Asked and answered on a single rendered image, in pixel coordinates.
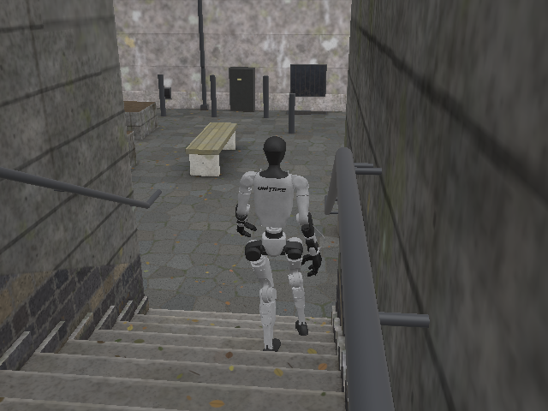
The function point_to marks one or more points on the stairs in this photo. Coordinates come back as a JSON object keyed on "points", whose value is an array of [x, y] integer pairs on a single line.
{"points": [[189, 360]]}

